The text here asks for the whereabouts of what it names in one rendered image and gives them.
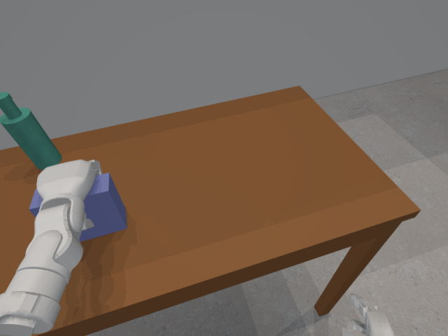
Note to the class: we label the sponge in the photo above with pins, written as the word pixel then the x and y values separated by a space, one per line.
pixel 103 206

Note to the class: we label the robot left forearm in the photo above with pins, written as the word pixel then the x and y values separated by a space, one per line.
pixel 30 304

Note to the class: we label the robot right hand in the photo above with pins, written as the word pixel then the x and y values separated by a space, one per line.
pixel 376 323

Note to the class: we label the table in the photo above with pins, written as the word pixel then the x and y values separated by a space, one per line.
pixel 215 196

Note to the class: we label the robot left hand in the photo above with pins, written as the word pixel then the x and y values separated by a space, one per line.
pixel 74 177

